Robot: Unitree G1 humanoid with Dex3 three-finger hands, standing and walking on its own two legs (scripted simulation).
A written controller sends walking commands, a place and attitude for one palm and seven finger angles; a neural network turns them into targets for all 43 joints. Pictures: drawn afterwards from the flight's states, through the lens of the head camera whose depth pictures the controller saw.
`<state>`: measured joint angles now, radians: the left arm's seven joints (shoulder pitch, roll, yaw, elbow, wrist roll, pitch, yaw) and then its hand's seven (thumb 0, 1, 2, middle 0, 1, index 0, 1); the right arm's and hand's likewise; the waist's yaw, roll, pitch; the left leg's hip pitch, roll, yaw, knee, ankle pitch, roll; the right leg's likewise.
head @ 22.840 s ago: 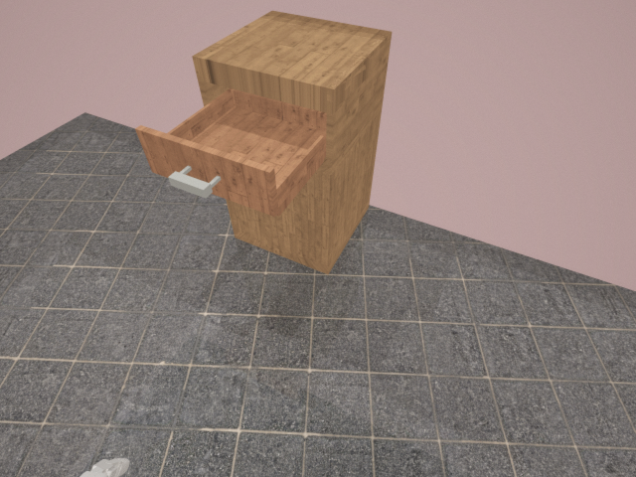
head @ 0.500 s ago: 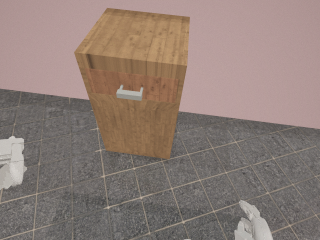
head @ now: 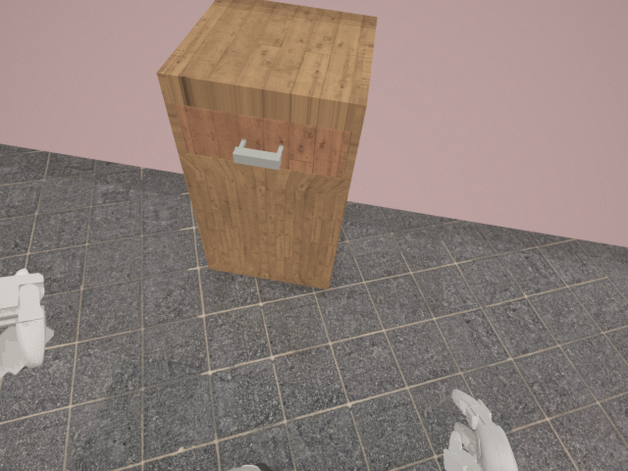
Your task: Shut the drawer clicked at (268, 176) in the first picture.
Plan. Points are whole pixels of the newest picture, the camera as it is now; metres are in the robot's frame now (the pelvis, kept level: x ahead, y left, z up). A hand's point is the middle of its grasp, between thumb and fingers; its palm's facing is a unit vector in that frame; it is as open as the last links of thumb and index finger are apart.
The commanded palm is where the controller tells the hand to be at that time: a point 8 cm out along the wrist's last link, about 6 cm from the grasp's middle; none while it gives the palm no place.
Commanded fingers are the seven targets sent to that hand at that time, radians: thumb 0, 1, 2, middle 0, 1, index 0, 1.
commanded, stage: stop stepping back and stand still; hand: left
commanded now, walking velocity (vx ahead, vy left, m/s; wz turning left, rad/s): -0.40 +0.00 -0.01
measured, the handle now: (259, 152) +0.78 +0.19 -0.13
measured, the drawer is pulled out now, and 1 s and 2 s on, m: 0.00 0.00 0.00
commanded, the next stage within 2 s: let the arm hang, fingers relaxed in 0.80 s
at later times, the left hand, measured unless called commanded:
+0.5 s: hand out of the picture +0.08 +0.23 +0.16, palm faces +0.36 -0.82 -0.44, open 3.3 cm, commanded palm +0.03 +0.27 +0.18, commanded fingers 0.00 0.90 0.90 -1.40 -1.60 -1.40 -1.60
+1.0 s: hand out of the picture +0.08 +0.26 +0.04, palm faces +0.27 -0.87 -0.42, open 3.2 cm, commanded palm none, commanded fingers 0.00 0.90 0.90 -1.16 -1.34 -1.16 -1.34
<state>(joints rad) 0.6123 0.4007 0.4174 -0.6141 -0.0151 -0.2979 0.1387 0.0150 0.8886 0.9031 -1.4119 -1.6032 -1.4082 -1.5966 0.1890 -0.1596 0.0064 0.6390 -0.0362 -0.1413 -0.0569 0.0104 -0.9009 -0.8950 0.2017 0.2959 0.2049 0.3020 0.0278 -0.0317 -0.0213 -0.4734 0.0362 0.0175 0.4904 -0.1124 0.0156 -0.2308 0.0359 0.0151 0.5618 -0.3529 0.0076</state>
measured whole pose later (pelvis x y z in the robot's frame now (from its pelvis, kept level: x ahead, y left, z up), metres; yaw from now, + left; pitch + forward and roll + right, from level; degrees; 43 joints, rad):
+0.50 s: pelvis -0.10 -0.01 +0.00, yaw +0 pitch +0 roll -1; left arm 0.66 0.38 0.35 -0.56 -0.02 -0.22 0.14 0.02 0.89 0.90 -1.41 -1.60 -1.41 -1.60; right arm 0.26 -0.23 0.00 0.62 0.00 -0.10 -0.10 0.01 -0.90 -0.90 0.20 0.30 0.20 0.30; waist -0.01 -0.01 -0.04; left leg -0.35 -0.01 -0.01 0.50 -0.22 0.02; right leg -0.22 0.03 0.00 0.46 -0.29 -0.02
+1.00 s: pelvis -0.13 +0.01 -0.02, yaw +2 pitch +1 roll -1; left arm 0.37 0.31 0.19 -0.04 0.03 -0.07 0.05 0.00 0.89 0.90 -1.38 -1.58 -1.38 -1.57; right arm 0.24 -0.26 -0.02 0.77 -0.02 -0.05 -0.01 0.01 -0.90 -0.90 0.20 0.30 0.21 0.30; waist 0.00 0.05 -0.08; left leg -0.41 -0.01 -0.01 0.71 -0.33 0.02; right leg -0.35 -0.01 -0.08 0.70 -0.34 -0.01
